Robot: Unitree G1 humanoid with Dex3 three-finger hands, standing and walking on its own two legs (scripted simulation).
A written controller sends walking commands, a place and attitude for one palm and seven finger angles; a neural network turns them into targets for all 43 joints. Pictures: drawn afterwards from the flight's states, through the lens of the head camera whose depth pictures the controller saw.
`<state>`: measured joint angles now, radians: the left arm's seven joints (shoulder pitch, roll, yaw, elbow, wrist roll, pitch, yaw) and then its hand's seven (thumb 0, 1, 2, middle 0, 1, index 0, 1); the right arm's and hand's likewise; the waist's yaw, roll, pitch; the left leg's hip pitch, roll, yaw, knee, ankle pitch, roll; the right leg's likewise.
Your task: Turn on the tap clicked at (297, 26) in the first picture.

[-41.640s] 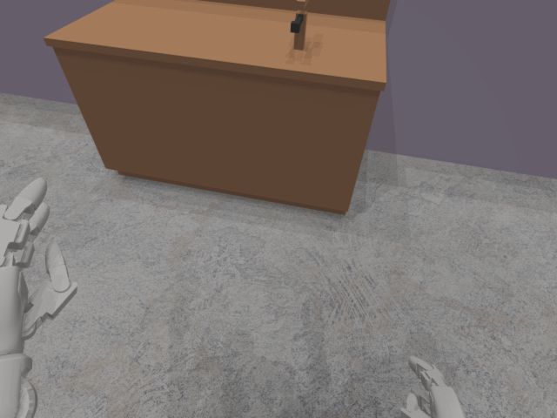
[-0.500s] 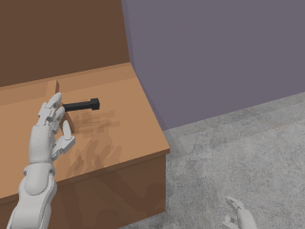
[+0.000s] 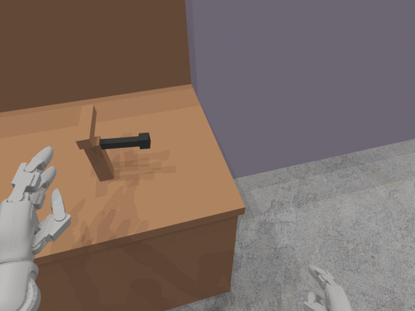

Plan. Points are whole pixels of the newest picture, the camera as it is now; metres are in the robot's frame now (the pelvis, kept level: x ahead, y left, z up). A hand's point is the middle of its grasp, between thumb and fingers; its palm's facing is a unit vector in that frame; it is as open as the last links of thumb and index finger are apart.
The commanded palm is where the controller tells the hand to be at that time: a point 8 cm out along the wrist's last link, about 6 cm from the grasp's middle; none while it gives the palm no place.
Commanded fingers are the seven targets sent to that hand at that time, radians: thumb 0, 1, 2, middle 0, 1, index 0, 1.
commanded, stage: draw the hand back beside the body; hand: left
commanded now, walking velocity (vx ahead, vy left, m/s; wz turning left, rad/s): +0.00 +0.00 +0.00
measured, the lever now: (144, 140) +0.47 +0.21 +0.08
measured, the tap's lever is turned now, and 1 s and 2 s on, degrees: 81 81 81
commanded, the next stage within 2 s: step back with the hand held close in 0.24 s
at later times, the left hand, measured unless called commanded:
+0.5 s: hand (67, 215) +0.20 +0.23 +0.16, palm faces +0.39 -0.83 -0.39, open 7.4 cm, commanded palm +0.15 +0.27 +0.17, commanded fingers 0.00 0.90 0.90 -0.20 -0.30 -0.20 -0.30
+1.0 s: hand (30, 267) +0.13 +0.26 +0.14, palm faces +0.38 -0.82 -0.43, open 7.4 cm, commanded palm +0.08 +0.30 +0.17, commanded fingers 0.00 0.90 0.90 -0.20 -0.30 -0.20 -0.30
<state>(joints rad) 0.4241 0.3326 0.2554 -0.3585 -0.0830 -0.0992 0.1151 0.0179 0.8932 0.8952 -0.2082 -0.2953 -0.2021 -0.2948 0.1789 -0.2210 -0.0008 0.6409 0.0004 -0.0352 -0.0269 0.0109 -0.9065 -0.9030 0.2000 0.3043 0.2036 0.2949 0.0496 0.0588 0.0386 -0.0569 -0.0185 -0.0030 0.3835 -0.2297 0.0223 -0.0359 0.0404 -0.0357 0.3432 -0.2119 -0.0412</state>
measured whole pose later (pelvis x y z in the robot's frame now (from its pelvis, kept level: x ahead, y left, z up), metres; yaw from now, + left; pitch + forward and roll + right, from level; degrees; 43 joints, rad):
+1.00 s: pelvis -0.08 +0.02 -0.01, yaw +0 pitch +0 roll -2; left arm 0.50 0.37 0.31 -0.46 -0.04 -0.15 0.15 0.02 0.89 0.89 -0.21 -0.30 -0.21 -0.30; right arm 0.21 -0.23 0.00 0.58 0.01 0.00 -0.07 0.01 -0.91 -0.90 0.20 0.30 0.20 0.29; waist 0.01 0.05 0.02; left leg -0.38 -0.02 0.00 0.56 -0.20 0.04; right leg -0.34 0.04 -0.05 0.49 -0.16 -0.02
